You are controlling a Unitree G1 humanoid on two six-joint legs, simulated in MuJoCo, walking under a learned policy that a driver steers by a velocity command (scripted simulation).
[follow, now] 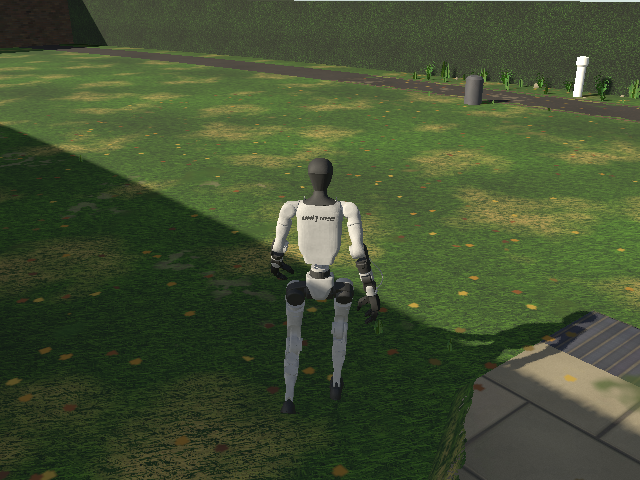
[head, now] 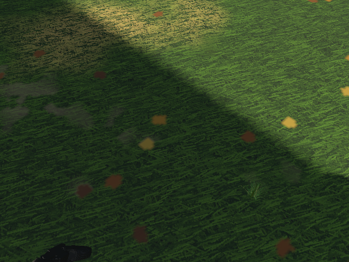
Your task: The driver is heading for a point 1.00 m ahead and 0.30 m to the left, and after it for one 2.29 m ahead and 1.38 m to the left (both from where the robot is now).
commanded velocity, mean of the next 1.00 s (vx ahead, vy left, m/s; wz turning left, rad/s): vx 1.00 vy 0.00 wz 0.51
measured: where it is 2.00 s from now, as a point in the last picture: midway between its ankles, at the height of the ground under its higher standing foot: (10, 57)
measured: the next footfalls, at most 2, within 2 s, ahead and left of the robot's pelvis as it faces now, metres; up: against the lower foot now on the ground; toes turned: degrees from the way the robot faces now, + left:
left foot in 0.36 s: +0.53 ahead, +0.13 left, +0.00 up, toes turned +21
right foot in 0.82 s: +0.98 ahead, +0.24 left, +0.00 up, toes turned +36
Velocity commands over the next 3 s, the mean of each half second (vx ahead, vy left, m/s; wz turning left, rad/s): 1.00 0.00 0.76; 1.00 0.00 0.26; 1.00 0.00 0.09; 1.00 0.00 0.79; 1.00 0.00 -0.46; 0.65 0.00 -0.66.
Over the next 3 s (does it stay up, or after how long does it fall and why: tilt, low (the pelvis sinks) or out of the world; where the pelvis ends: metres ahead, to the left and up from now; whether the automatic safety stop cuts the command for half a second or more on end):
stays up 2.26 1.52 0.01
